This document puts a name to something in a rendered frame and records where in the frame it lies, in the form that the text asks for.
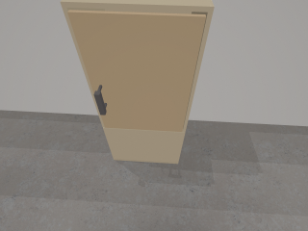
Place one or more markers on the handle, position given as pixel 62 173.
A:
pixel 99 101

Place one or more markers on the cupboard door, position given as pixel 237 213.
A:
pixel 145 63

